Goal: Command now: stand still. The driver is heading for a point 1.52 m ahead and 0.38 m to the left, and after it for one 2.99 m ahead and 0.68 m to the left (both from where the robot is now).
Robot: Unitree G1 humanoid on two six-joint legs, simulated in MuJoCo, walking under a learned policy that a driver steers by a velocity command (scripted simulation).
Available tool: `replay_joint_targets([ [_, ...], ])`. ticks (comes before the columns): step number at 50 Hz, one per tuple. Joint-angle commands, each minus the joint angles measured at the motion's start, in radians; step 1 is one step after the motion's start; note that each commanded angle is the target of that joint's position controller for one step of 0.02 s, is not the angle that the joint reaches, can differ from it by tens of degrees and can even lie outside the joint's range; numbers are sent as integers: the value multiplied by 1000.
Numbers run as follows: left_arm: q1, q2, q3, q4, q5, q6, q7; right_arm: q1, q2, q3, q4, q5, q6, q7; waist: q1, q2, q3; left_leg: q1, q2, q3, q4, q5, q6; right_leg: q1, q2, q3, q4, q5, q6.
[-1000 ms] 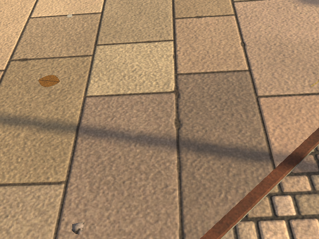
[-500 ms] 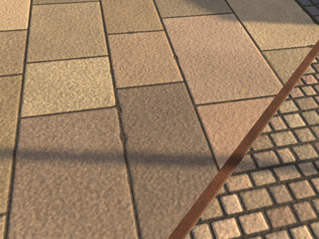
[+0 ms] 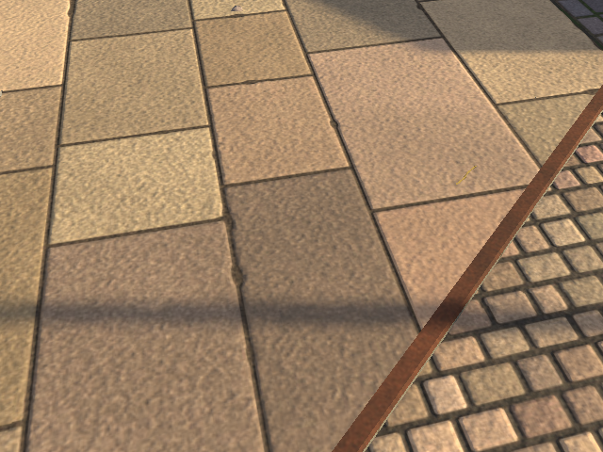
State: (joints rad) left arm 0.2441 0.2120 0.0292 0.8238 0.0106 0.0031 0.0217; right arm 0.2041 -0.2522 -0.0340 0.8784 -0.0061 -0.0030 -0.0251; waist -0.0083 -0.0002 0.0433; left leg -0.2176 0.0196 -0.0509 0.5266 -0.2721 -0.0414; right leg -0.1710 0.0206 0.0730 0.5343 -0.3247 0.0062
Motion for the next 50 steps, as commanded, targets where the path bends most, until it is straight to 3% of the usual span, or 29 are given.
replay_joint_targets([
  [1,13,116,28,-30,-2,-14,4,-3,-103,-23,-20,2,-10,-7,3,-9,-13,32,11,-6,-66,145,6,-55,-44,42,-116,174,-11],
  [18,58,98,19,104,-7,-14,10,36,-85,-16,125,6,0,-22,0,-6,6,35,4,3,-81,154,12,-52,-24,8,-126,189,-5],
  [35,111,73,2,194,-10,-12,16,70,-56,-2,193,7,4,-23,2,0,23,18,-6,11,-90,129,20,-69,-16,-11,-133,154,-1],
  [36,131,62,-1,207,-9,-10,18,89,-42,3,204,7,5,-24,2,-4,1,27,-19,25,-90,38,21,-61,-8,-19,-141,57,-4],
  [38,132,95,10,206,-21,-4,25,89,-52,-1,203,16,7,-29,7,-25,45,-38,-60,59,-42,-275,43,-116,1,-7,-147,-292,-41],
  [40,142,114,15,194,-28,-15,27,71,-46,1,182,18,-10,-27,17,-51,122,-132,-52,47,-8,-393,70,-176,-54,78,-191,-481,-92],
  [43,200,161,35,204,-42,-44,15,61,11,13,160,27,-60,-3,33,-181,120,-202,-59,95,183,-193,71,-106,-220,322,-304,-526,-189],
  [44,183,167,38,196,-44,-47,12,67,11,13,157,31,-74,5,22,-193,128,-172,-40,80,222,-166,87,-149,-261,382,-332,-517,-215],
  [45,138,157,35,178,-43,-48,9,100,13,13,162,35,-83,13,-11,-185,140,-103,-30,76,177,-174,108,-207,-256,364,-329,-483,-210],
  [46,67,148,30,153,-47,-47,5,176,19,12,185,38,-89,16,-63,-168,150,30,-35,78,41,-173,127,-289,-206,283,-287,-427,-174],
  [47,12,126,24,128,-48,-49,4,271,-3,3,219,32,-92,16,-101,-104,147,159,-16,14,-68,-131,131,-358,-131,179,-154,-296,-127],
  [48,-24,60,9,99,-45,-61,5,402,-110,-27,255,27,-96,18,-135,146,104,269,128,-267,-218,-243,191,-460,4,-24,164,-119,-55],
  [49,-26,53,8,65,-46,-83,11,504,-219,-51,265,17,-106,33,-151,332,60,347,342,-675,-373,-265,315,-592,52,-55,442,-207,-27],
  [50,-16,84,14,66,-56,-99,5,426,-148,-28,245,4,-116,34,-94,198,87,320,377,-713,-371,-234,330,-656,-5,24,625,-202,-41],
])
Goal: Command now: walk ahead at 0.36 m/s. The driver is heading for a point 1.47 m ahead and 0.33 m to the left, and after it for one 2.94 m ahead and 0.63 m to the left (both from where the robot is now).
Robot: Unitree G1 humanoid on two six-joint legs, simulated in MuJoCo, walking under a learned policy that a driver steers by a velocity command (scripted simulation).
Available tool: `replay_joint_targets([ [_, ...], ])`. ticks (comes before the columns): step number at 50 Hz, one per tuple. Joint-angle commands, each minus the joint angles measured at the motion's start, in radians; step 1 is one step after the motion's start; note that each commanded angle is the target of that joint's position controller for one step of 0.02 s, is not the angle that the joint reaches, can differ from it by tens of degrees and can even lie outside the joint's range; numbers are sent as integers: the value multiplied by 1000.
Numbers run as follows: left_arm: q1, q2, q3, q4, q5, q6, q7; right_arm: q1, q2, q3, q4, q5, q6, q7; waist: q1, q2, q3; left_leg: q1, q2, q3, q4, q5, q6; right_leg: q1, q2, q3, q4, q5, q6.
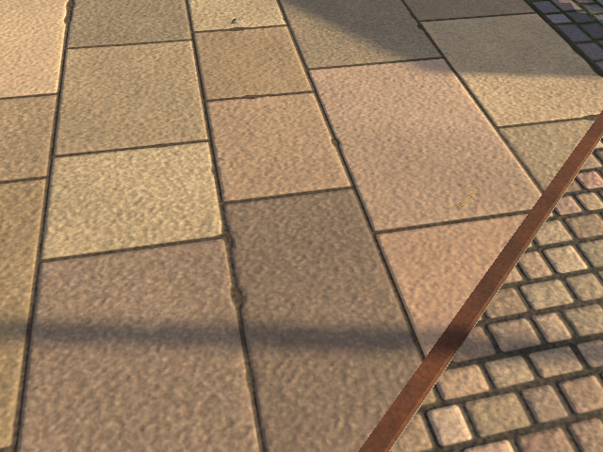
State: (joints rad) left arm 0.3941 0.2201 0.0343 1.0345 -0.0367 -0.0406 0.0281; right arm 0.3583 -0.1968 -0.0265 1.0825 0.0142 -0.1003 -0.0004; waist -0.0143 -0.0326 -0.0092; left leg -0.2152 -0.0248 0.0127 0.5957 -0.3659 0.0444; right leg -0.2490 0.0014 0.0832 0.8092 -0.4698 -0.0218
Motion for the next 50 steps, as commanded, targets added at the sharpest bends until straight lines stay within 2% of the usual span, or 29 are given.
replay_joint_targets([
  [1,-141,62,6,-130,-12,-67,-15,209,-156,-24,15,-13,-23,11,-57,169,168,305,384,-651,-417,-72,219,-616,-23,18,432,18,-33],
  [3,-166,84,19,-128,2,-80,-28,160,-114,-9,-6,-8,-15,16,-37,108,161,315,314,-445,-424,93,163,-651,-81,-19,405,165,-48],
  [5,-209,80,26,-143,10,-77,-42,202,-68,8,3,-13,3,9,-44,136,135,312,253,-300,-440,273,130,-608,-98,-68,334,228,-32],
  [10,-422,8,-6,-235,13,-62,-58,195,-139,2,-40,-23,23,-29,-64,126,159,139,208,-147,-501,360,127,-433,-54,-140,-63,412,25],
  [12,-455,34,-5,-257,5,-55,-60,210,-172,-8,-42,-11,17,-33,-58,163,166,110,230,-136,-533,357,131,-336,-37,-146,-149,453,20],
  [15,-457,80,6,-276,6,-52,-64,207,-177,-19,-41,3,20,-34,-20,155,166,219,277,-120,-482,519,110,-302,-30,-123,-225,451,-21],
  [17,-362,124,31,-262,11,-55,-62,194,-193,-28,-47,-2,35,-34,50,173,67,288,271,-84,-308,897,84,-149,26,-166,-236,383,-57],
  [18,-221,165,56,-219,4,-55,-59,212,-165,-20,-50,-12,45,-30,112,153,-30,241,229,-47,-104,1058,63,71,58,-193,-241,379,-85],
  [19,-73,203,78,-174,-5,-52,-53,214,-157,-13,-67,-16,42,-19,167,129,-128,19,193,-45,129,998,34,392,-4,-129,-240,400,-123],
  [20,88,288,98,-138,9,-41,-41,209,-104,5,-100,-29,24,-9,189,-74,-262,-278,62,-9,500,463,-14,688,-274,255,-308,279,-212],
  [21,109,270,81,-119,31,-34,-44,252,-21,24,-82,5,-8,-5,156,-272,-382,-440,-56,-105,831,-160,-33,724,-450,666,-514,228,-335],
  [22,29,188,58,-119,30,-35,-47,159,-113,-2,-108,29,-33,3,149,-159,-211,-536,15,-146,949,-134,-14,563,-401,586,-549,206,-303],
  [23,-41,127,38,-124,28,-35,-50,63,-136,-11,-140,46,-37,5,119,-107,-89,-566,72,-90,979,-78,4,404,-366,394,-546,244,-269],
  [24,-107,89,23,-127,38,-43,-61,4,-125,-12,-164,41,-32,-2,80,-10,-32,-540,115,-68,962,-17,14,259,-321,294,-584,278,-238],
  [25,-153,66,13,-125,46,-49,-67,-4,-108,-18,-173,29,-18,-7,41,-20,-3,-511,144,-66,956,19,25,154,-285,222,-607,283,-215],
  [28,-188,68,4,-92,39,-53,-68,12,-39,-2,-204,27,31,-10,-41,-57,81,-522,178,-59,912,19,23,-48,-237,93,-690,261,-205],
  [31,-152,102,1,-75,49,-65,-51,-99,-74,-3,-265,-12,33,-15,-43,-28,106,-555,192,-29,711,181,-26,-107,-197,0,-728,391,-219],
  [34,-79,146,11,-66,39,-64,-27,-243,-55,14,-307,-11,17,-7,9,0,84,-469,169,10,376,326,-39,-62,-180,-53,-733,483,-196],
  [38,36,171,20,-40,17,-42,-25,-376,-70,15,-351,5,7,18,57,-11,96,-484,123,45,148,277,-17,182,-253,-26,-719,474,-186],
  [40,50,165,18,-38,24,-25,-28,-356,-100,0,-358,8,-2,32,29,-43,73,-415,82,71,74,216,12,265,-273,-27,-644,614,-165],
  [41,39,166,17,-41,29,-18,-26,-280,-126,-16,-341,6,-4,34,-23,-68,20,-294,42,99,51,199,30,275,-254,-52,-543,799,-144],
  [42,36,139,6,-46,37,-13,-22,-114,-174,-44,-290,8,-4,32,-96,-65,-79,-77,9,108,34,212,57,239,-201,-103,-343,953,-115],
  [43,72,87,-12,-72,37,-16,-19,40,-263,-72,-253,-5,-5,27,-123,35,-218,247,181,-161,3,128,144,-14,-117,-166,-31,841,-59],
  [44,116,3,-38,-84,42,-37,-24,167,-343,-96,-224,-15,6,25,-132,300,-377,511,399,-683,-240,-131,292,-307,56,-116,342,190,-2],
  [45,49,82,-12,-85,32,-63,-37,126,-268,-67,-227,-18,1,20,-125,267,-354,510,414,-817,-345,-168,271,-448,44,52,550,-5,-15],
  [46,-22,134,4,-115,5,-78,-45,31,-219,-51,-235,-14,-3,17,-94,223,-199,374,402,-646,-329,-114,229,-526,-10,40,602,32,-34],
  [48,-120,128,13,-147,7,-80,-34,-95,-147,-32,-241,-19,-10,23,-31,89,-59,111,323,-392,-367,65,179,-463,-109,-7,495,171,-55],
  [49,-96,112,17,-140,9,-64,-29,-126,-109,-21,-234,-27,-15,28,10,106,-44,38,282,-306,-395,115,161,-392,-133,-2,451,208,-60],
  [50,-65,87,13,-130,11,-48,-26,-129,-107,-23,-224,-25,-16,32,28,126,-31,3,261,-250,-423,140,166,-352,-134,-12,417,212,-56],
])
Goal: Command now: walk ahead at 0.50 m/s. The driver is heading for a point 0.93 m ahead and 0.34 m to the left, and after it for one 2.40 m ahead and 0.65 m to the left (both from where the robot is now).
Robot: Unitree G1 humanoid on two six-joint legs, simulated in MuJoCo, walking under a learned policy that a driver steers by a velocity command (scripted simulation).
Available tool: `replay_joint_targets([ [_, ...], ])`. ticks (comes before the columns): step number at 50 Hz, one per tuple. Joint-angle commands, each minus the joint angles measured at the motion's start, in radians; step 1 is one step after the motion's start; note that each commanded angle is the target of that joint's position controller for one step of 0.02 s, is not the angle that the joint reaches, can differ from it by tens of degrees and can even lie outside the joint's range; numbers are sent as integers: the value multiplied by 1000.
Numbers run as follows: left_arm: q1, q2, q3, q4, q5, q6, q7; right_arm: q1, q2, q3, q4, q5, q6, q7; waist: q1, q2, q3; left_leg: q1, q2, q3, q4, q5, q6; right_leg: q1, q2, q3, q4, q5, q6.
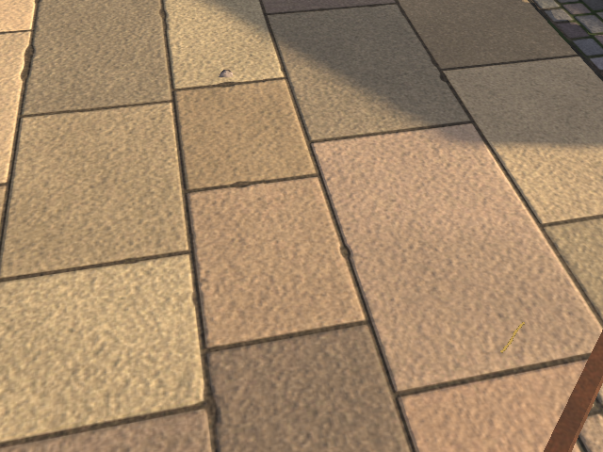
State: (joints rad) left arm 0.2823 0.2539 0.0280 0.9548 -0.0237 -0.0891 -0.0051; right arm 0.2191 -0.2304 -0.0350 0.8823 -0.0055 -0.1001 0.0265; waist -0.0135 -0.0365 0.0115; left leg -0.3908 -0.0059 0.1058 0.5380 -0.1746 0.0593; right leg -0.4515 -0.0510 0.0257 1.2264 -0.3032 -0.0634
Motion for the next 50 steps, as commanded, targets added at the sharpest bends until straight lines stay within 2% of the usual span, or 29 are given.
replay_joint_targets([
  [1,58,37,18,-42,-1,12,9,29,-74,-17,-10,-2,-20,4,34,117,-38,159,228,-299,-388,-18,160,-134,-82,35,-32,52,-10],
  [3,11,33,18,-55,7,24,12,56,-102,-25,9,-1,-21,-7,40,90,-3,147,225,-246,-425,27,172,-162,-89,22,-130,92,7],
  [6,-109,37,21,-92,18,20,7,98,-142,-37,24,4,-15,-25,18,74,16,207,242,-225,-453,38,174,-242,-97,19,-319,222,41],
  [10,-229,34,18,-114,10,12,-2,137,-175,-49,40,18,-4,-40,-19,96,35,225,227,-154,-456,41,150,-179,-57,-23,-544,332,70],
  [13,-305,48,19,-136,5,3,-12,187,-174,-53,66,29,7,-40,-43,102,63,268,244,-175,-415,34,144,-150,-40,-18,-644,322,72],
  [16,-291,87,30,-140,2,-15,-22,173,-187,-64,69,34,20,-43,-14,115,55,311,271,-221,-344,8,124,-76,-27,-4,-718,255,48],
  [17,-245,104,39,-128,2,-20,-21,156,-189,-66,65,34,25,-44,17,118,37,306,266,-229,-298,29,111,-5,-15,-16,-737,229,38],
  [18,-146,130,56,-97,4,-24,-17,140,-178,-62,59,31,29,-43,68,116,-9,282,233,-213,-193,125,91,131,8,-36,-755,197,25],
  [19,26,191,84,-51,9,-29,-7,132,-127,-44,46,22,29,-41,137,65,-122,185,163,-157,45,142,54,373,-51,24,-746,189,-11],
  [20,149,305,111,-35,30,-24,1,205,-20,-16,12,7,19,-37,126,-179,-264,-148,24,-66,440,-144,-17,728,-302,362,-788,98,-118],
  [21,183,273,100,-30,34,-23,-6,231,-23,-13,12,29,1,-38,127,-288,-334,-330,-35,-175,663,-417,-27,797,-387,689,-942,-66,-195],
  [22,110,186,76,-47,32,-30,-7,174,-121,-40,7,55,-7,-38,118,-164,-231,-402,25,-247,768,-354,-11,701,-358,579,-951,-108,-156],
  [23,32,137,61,-64,25,-32,-9,119,-136,-46,-8,58,-6,-41,95,-111,-155,-409,74,-229,766,-255,2,588,-328,431,-958,-60,-116],
  [24,-37,99,50,-71,24,-33,-11,94,-129,-51,-8,49,0,-46,68,-68,-100,-370,109,-224,723,-168,0,480,-283,318,-989,16,-92],
  [26,-80,60,42,-61,36,-35,-10,98,-99,-59,-12,43,24,-43,27,-103,-43,-283,150,-222,648,-70,-2,361,-226,155,-1042,141,-66],
  [28,-65,74,49,-46,41,-39,-2,89,-68,-58,-23,44,44,-35,16,-76,-21,-285,153,-209,629,-22,-4,337,-214,57,-1063,269,-77],
  [31,-33,105,60,-30,44,-39,14,26,-59,-58,-58,35,57,-30,19,-26,12,-348,148,-220,526,74,-20,349,-223,-29,-1084,368,-94],
  [33,-29,117,63,-29,44,-33,22,-26,-54,-55,-81,33,57,-21,26,-22,32,-353,141,-203,406,150,-27,359,-215,-85,-1098,372,-89],
  [36,-1,139,68,-28,35,-24,32,-135,-42,-44,-122,27,55,-2,60,-7,67,-338,133,-135,259,221,-22,388,-219,-155,-1115,370,-82],
  [40,62,156,78,-12,21,1,34,-247,-35,-35,-181,30,55,24,93,5,104,-367,114,-73,145,174,4,524,-249,-215,-1067,453,-75],
  [41,64,162,80,-11,16,8,33,-259,-39,-36,-194,31,56,31,88,-1,104,-352,103,-54,126,140,15,549,-254,-231,-1040,515,-68],
  [43,44,191,89,-22,10,20,36,-238,-67,-49,-210,32,59,39,50,-35,63,-245,47,2,111,55,49,576,-256,-263,-937,821,-50],
  [44,33,209,94,-28,6,27,39,-192,-90,-61,-207,33,63,39,15,-58,23,-165,9,29,117,3,69,585,-255,-272,-849,986,-42],
  [45,17,223,98,-35,3,36,40,-92,-127,-81,-189,36,65,38,-45,-68,-33,-35,-31,46,103,-28,96,566,-245,-280,-703,1084,-31],
  [46,-6,222,95,-45,-2,39,40,71,-185,-114,-147,37,66,26,-133,-44,-115,210,-69,33,22,40,135,468,-207,-296,-486,1016,2],
  [47,3,175,80,-70,24,29,39,200,-276,-146,-115,33,77,0,-165,95,-195,508,79,-218,-2,32,192,188,-151,-289,-162,563,50],
  [48,64,38,39,-133,34,-8,25,132,-353,-149,-146,33,64,-1,-37,304,-291,787,320,-829,-158,-112,397,-234,84,-138,192,-256,106],
  [49,-53,122,52,-160,-6,-56,8,175,-266,-120,-151,18,54,4,-108,174,-343,792,344,-912,-273,-152,378,-342,57,67,246,-249,78],
  [50,-120,138,56,-184,-35,-74,1,144,-209,-104,-146,12,40,4,-98,136,-218,695,314,-753,-267,-84,328,-392,10,64,203,-167,47],
])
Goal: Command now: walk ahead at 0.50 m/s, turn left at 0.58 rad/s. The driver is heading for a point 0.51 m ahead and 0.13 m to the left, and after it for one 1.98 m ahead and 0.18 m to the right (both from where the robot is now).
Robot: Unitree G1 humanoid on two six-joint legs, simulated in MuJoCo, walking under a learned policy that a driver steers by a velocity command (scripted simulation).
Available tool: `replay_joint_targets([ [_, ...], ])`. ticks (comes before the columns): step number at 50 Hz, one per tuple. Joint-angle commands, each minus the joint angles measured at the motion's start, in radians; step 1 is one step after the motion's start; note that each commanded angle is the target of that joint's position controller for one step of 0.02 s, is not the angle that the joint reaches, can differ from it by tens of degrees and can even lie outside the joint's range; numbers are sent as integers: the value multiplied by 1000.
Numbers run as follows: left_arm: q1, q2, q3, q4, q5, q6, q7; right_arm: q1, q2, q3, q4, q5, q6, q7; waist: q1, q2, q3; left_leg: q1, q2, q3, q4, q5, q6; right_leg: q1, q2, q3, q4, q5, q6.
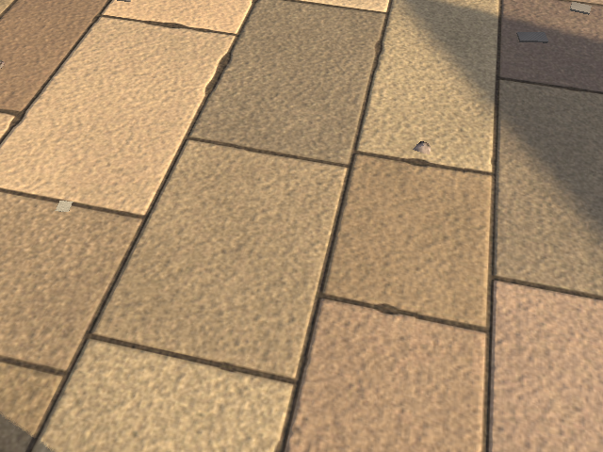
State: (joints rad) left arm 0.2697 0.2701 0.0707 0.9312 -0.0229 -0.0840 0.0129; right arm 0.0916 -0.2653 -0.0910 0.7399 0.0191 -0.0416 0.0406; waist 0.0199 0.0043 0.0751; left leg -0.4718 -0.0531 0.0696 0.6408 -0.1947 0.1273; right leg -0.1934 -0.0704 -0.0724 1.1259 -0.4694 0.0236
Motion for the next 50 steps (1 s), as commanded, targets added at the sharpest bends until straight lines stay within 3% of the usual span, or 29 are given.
replay_joint_targets([
  [1,-102,114,13,-149,-21,-82,-10,198,-138,-37,-14,-6,-28,-9,-74,-4,-193,609,310,-583,-370,41,219,-597,-20,163,199,78,-46],
  [2,-92,128,24,-137,6,-72,-3,134,-102,-25,-27,-3,-32,-11,-38,-12,-160,482,270,-488,-377,126,188,-519,-52,162,107,118,-39],
  [3,-68,133,30,-134,14,-56,-3,103,-92,-18,-42,-11,-34,-16,-8,3,-142,394,246,-447,-398,174,179,-452,-70,167,62,146,-29],
  [5,-71,111,30,-147,29,-32,-2,112,-116,-22,-43,-7,-38,-26,8,-1,-122,301,225,-407,-425,244,184,-411,-65,147,-25,177,4],
  [7,-136,88,23,-175,40,-20,3,146,-151,-30,-37,-7,-41,-39,-4,6,-95,253,202,-360,-438,282,179,-427,-48,130,-146,266,32],
  [11,-289,56,7,-222,32,-25,-6,209,-157,-32,-26,1,-30,-55,-64,59,-67,217,136,-305,-418,185,112,-378,16,120,-460,523,38],
  [15,-375,76,7,-265,16,-37,-25,268,-155,-33,-8,8,-21,-56,-99,87,-63,273,165,-375,-359,116,90,-339,52,136,-592,562,21],
  [18,-367,111,17,-278,13,-54,-39,279,-153,-33,-9,6,-10,-65,-82,108,-74,357,196,-464,-265,117,77,-302,67,149,-650,450,-5],
  [20,-247,137,34,-250,14,-65,-36,251,-141,-29,-24,4,-3,-67,-13,137,-114,352,168,-480,-169,199,49,-139,80,122,-703,411,-43],
  [21,-122,176,49,-230,30,-71,-30,235,-98,-12,-41,-2,-6,-63,48,109,-215,282,114,-431,7,212,14,79,2,178,-683,416,-93],
  [22,37,249,68,-215,49,-68,-21,292,-43,4,-65,-2,-12,-62,73,-63,-374,14,3,-308,333,8,-57,444,-214,456,-678,338,-202],
  [23,93,249,70,-182,34,-53,-29,379,-50,14,-82,19,-18,-64,41,-351,-452,-245,-32,-248,576,-411,-90,600,-367,848,-785,105,-302],
  [24,44,156,46,-204,18,-44,-29,343,-147,-6,-64,28,-15,-63,54,-217,-322,-337,40,-273,680,-356,-99,505,-345,801,-821,-51,-270],
  [25,-3,114,33,-216,20,-32,-24,249,-172,-13,-78,18,-8,-62,64,-125,-206,-345,75,-231,698,-272,-104,371,-302,637,-832,-6,-227],
  [26,-52,101,25,-215,29,-25,-23,202,-160,-14,-91,6,-5,-60,40,-70,-127,-312,107,-211,658,-206,-106,231,-259,521,-861,106,-210],
  [27,-82,80,18,-210,34,-24,-22,185,-146,-18,-98,-1,-1,-57,16,-79,-89,-277,138,-213,609,-165,-104,147,-223,437,-885,192,-200],
  [28,-95,77,16,-204,37,-26,-21,199,-124,-16,-100,7,5,-51,-4,-104,-74,-232,159,-203,581,-143,-102,87,-197,365,-911,242,-192],
  [30,-61,83,18,-174,32,-38,-30,203,-69,-2,-102,6,8,-49,-10,-98,-71,-193,155,-190,513,-124,-103,35,-171,302,-953,318,-221],
  [33,-45,127,27,-149,17,-40,-34,135,-49,15,-128,-15,-5,-46,-19,-71,-63,-213,172,-152,324,-28,-116,48,-169,251,-982,443,-260],
  [36,-23,155,32,-143,0,-23,-30,20,-33,30,-146,-14,-30,-31,18,-67,-48,-129,145,-103,87,114,-129,24,-121,177,-976,493,-236],
  [39,57,186,37,-118,-9,-8,-27,-68,-49,30,-167,-1,-44,-17,50,-80,-47,-64,104,-85,-39,154,-144,54,-139,197,-942,481,-225],
  [41,78,194,38,-108,-14,2,-24,-84,-76,22,-178,5,-52,-11,40,-102,-52,-18,92,-96,-104,126,-129,87,-165,238,-903,451,-207],
  [43,68,195,36,-103,-16,12,-19,0,-111,3,-155,4,-59,-13,-27,-109,-88,148,74,-83,-183,123,-99,70,-157,239,-815,486,-171],
  [44,75,165,25,-103,-10,12,-18,110,-152,-19,-122,-6,-60,-23,-79,-93,-156,331,78,-86,-194,118,-72,23,-105,202,-678,555,-141],
  [45,57,97,-1,-132,12,7,-20,280,-224,-40,-102,-30,-59,-37,-156,2,-297,596,257,-255,-168,120,-5,-139,-38,145,-387,385,-94],
  [46,152,6,-28,-162,7,-8,-15,335,-297,-53,-91,-46,-45,-40,-116,268,-406,842,490,-643,-249,-27,123,-478,85,79,-59,-80,-38],
  [47,137,101,-5,-150,-18,-14,-13,347,-220,-35,-84,-36,-45,-36,-139,223,-387,793,480,-743,-307,-170,142,-581,52,178,98,-118,-37],
  [48,82,146,9,-166,-26,-12,-14,296,-166,-16,-81,-22,-47,-35,-128,180,-266,705,446,-597,-321,-163,110,-635,13,182,139,-37,-42],
  [50,25,133,15,-173,-7,2,-12,181,-99,5,-77,-23,-52,-28,-75,127,-148,505,366,-404,-383,-43,74,-585,-41,164,85,99,-37],
])
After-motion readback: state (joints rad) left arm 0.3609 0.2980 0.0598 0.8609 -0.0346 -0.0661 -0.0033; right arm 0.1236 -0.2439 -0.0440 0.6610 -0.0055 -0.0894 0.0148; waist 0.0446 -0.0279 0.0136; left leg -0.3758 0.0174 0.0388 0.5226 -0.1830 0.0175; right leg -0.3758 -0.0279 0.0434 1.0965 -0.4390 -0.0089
